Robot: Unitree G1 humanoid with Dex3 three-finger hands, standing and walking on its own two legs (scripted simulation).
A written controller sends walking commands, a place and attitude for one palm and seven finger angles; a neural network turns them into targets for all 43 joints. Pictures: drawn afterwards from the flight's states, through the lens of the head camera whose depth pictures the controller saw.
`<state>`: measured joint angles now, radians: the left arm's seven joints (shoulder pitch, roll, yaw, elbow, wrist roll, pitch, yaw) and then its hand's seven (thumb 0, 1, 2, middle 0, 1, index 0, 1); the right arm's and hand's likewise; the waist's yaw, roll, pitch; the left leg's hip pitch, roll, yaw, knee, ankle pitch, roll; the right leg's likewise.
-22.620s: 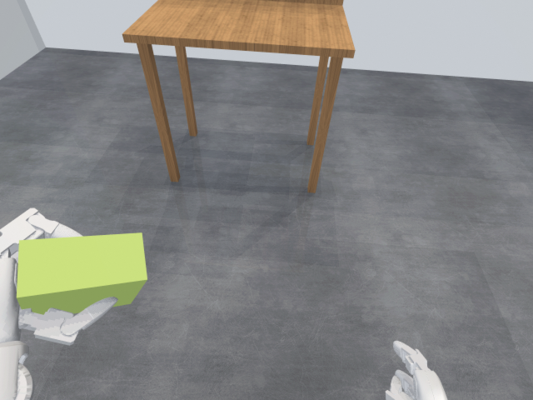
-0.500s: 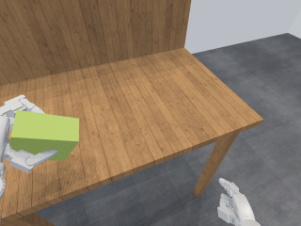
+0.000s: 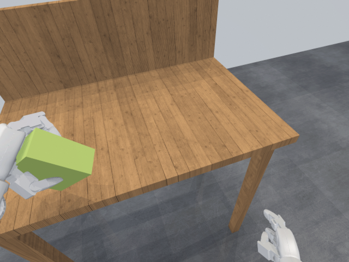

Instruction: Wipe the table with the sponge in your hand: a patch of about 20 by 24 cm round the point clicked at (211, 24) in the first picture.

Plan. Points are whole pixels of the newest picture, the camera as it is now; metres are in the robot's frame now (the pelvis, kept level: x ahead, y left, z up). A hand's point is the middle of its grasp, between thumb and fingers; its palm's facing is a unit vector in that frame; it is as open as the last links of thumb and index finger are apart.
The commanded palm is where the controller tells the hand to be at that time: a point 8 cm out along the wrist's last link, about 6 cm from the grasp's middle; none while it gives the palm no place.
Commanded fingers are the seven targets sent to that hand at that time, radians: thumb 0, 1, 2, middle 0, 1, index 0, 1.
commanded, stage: turn the palm down, sponge in hand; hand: left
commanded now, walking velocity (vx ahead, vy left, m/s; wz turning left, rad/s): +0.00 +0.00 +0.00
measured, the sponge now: (59, 165) +0.24 +0.26 +0.15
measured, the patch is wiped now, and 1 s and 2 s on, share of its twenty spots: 0.00 0.00 0.00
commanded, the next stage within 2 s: move the sponge above the wiping area in 1.48 s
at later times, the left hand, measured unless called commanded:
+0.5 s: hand (18, 142) +0.25 +0.32 +0.21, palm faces +0.32 -0.30 -0.90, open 9.7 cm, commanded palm +0.20 +0.32 +0.26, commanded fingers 0.00 0.10 1.30 -1.20 -1.60 -1.20 -1.60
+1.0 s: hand (8, 138) +0.24 +0.33 +0.22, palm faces +0.25 -0.12 -0.96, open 9.7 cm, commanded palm +0.19 +0.31 +0.28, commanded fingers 0.00 0.10 1.30 -1.20 -1.60 -1.20 -1.60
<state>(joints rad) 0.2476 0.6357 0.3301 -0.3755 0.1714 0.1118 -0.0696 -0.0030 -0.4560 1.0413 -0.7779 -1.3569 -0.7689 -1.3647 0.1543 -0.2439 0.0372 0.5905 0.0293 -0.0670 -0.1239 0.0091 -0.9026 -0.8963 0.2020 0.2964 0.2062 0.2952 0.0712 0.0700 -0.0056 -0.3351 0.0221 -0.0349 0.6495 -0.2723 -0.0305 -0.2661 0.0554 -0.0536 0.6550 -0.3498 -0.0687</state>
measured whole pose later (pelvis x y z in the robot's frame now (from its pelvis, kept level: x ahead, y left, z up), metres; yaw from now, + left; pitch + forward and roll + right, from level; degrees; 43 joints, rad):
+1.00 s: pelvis +0.00 +0.03 +0.02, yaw +0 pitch -3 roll +0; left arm 0.00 0.65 0.05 -0.41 0.73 0.55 -0.14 0.00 -0.46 1.04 -0.78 -1.36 -0.77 -1.36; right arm -0.03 -0.25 0.10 0.63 0.07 0.05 -0.10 0.01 -0.90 -0.90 0.20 0.30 0.20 0.29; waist 0.14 0.11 0.00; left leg -0.22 -0.03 -0.01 0.46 -0.18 0.02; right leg -0.17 0.00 -0.03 0.49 -0.26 -0.02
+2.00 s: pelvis +0.01 +0.02 +0.02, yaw +0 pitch -4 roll +1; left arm 0.05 0.61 0.01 -0.35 0.79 0.50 -0.11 0.00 -0.46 1.04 -0.78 -1.36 -0.77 -1.36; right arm -0.02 -0.26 0.07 0.65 0.06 0.02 -0.08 0.01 -0.90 -0.90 0.20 0.30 0.20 0.29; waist 0.15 0.12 -0.01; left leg -0.20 -0.01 -0.01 0.46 -0.19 -0.01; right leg -0.15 0.03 -0.03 0.50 -0.28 -0.05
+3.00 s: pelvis +0.01 +0.02 +0.02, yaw +0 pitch -4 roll +0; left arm 0.02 0.57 -0.03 -0.16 0.85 0.43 -0.11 0.00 -0.46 1.05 -0.78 -1.36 -0.77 -1.37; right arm 0.01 -0.26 0.06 0.67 0.05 0.01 -0.09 0.01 -0.90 -0.90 0.20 0.30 0.20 0.29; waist 0.13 0.11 0.00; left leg -0.20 -0.01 -0.02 0.46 -0.19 0.01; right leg -0.14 0.02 -0.03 0.47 -0.27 -0.04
